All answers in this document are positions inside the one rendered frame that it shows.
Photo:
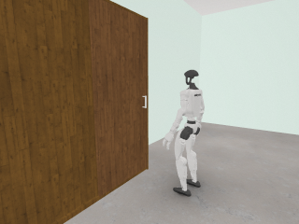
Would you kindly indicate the left robot forearm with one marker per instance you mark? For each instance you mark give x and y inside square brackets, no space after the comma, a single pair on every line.
[177,121]

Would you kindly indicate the robot right foot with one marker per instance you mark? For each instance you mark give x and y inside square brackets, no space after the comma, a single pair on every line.
[196,183]

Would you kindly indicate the right robot forearm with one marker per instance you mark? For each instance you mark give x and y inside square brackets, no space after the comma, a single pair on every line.
[199,118]

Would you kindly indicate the wardrobe door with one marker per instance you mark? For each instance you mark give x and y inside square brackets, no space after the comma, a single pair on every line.
[119,54]
[48,164]

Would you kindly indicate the left robot hand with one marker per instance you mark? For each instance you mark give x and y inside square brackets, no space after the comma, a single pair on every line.
[168,137]

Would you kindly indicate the right robot upper arm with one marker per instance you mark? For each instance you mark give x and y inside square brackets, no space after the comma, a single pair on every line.
[202,105]

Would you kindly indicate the robot left foot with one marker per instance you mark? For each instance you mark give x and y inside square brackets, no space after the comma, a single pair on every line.
[186,192]

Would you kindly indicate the robot foot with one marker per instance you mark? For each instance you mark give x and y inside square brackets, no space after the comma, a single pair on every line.
[186,192]
[196,183]

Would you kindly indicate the left robot upper arm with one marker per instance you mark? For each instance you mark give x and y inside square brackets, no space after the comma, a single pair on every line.
[184,100]

